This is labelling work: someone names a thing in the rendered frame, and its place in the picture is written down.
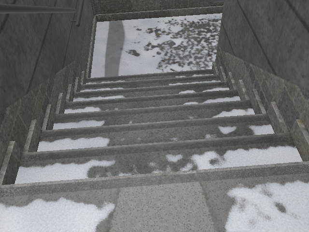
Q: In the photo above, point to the stairs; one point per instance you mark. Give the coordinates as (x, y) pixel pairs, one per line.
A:
(154, 123)

